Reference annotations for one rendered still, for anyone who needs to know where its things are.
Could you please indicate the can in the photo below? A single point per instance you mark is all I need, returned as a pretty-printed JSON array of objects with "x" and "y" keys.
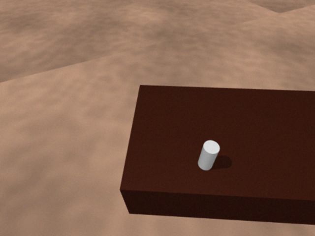
[{"x": 208, "y": 154}]

